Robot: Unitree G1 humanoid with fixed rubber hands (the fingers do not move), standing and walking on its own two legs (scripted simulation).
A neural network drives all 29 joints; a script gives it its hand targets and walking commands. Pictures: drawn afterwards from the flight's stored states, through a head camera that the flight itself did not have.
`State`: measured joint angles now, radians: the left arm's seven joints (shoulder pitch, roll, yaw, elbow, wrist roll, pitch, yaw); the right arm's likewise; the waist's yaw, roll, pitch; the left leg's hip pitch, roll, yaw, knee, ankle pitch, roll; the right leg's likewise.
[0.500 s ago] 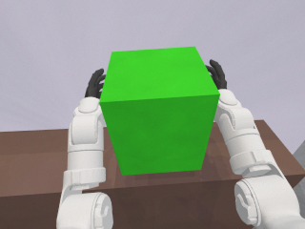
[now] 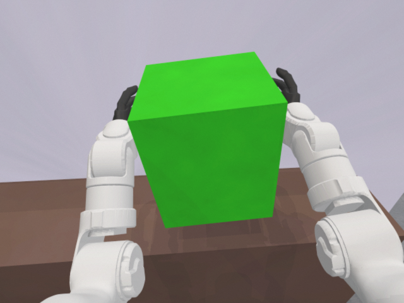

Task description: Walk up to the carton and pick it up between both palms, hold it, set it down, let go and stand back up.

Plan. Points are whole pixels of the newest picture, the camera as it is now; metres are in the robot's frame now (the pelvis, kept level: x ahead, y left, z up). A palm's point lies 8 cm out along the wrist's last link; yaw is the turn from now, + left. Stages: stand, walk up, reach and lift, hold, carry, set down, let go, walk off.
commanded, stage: reach and lift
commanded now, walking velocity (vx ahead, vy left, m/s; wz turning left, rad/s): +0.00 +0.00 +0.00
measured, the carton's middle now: (209, 141) +0.37 +0.00 +0.20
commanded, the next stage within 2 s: hold in 0.38 s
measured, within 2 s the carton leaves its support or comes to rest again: neither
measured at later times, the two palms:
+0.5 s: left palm (121, 117) +0.36 +0.16 +0.26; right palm (292, 97) +0.37 -0.14 +0.29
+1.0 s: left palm (122, 108) +0.37 +0.16 +0.27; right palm (294, 90) +0.38 -0.15 +0.30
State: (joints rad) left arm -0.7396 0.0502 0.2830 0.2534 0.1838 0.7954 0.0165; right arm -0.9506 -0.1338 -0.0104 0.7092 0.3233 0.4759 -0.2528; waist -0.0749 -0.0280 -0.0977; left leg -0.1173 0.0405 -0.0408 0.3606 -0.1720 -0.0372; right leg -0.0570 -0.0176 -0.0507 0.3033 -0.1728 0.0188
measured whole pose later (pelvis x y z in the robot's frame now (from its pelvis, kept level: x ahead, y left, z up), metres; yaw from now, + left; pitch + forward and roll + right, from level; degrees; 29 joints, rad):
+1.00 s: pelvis +0.00 +0.00 +0.00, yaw +0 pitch -2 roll -1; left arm -0.86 0.10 0.31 0.35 0.14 0.88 0.02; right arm -1.10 -0.18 0.04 0.81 0.39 0.59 -0.30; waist -0.07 0.00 -0.17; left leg -0.17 0.04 -0.06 0.38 -0.18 -0.04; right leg -0.11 0.00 -0.02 0.32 -0.17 0.01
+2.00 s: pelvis +0.00 +0.00 +0.00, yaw -1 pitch -1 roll -1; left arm -0.93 0.11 0.32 0.44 0.13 0.88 0.02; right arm -1.15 -0.20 0.05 0.87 0.40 0.63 -0.29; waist -0.06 0.01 -0.20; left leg -0.19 0.04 -0.07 0.39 -0.18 -0.04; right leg -0.13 0.01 0.00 0.32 -0.17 0.01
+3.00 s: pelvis +0.00 +0.00 +0.00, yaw -1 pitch -1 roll -1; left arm -0.94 0.11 0.32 0.46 0.13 0.86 0.03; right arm -1.15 -0.21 0.07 0.87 0.43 0.65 -0.31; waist -0.06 0.01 -0.22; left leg -0.19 0.04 -0.08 0.40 -0.19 -0.04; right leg -0.12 0.02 0.01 0.31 -0.17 0.01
